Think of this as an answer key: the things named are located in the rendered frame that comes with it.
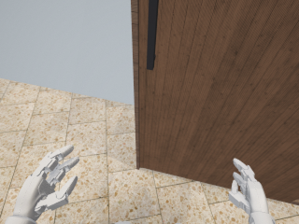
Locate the robot left forearm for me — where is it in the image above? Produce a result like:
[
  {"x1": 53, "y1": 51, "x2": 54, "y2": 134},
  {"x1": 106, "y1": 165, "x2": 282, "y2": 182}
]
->
[{"x1": 5, "y1": 215, "x2": 36, "y2": 224}]

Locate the handle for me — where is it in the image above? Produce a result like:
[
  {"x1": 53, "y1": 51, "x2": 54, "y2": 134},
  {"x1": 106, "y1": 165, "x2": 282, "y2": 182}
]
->
[{"x1": 147, "y1": 0, "x2": 159, "y2": 70}]

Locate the robot right forearm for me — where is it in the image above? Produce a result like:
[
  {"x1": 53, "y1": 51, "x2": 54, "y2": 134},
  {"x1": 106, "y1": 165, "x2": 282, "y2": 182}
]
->
[{"x1": 249, "y1": 212, "x2": 277, "y2": 224}]

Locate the left robot hand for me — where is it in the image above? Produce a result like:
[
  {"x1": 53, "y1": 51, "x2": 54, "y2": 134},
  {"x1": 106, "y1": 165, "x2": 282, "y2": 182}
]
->
[{"x1": 13, "y1": 144, "x2": 79, "y2": 221}]

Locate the right robot hand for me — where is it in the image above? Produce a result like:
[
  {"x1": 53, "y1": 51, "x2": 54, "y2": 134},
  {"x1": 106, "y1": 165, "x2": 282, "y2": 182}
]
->
[{"x1": 229, "y1": 158, "x2": 269, "y2": 215}]

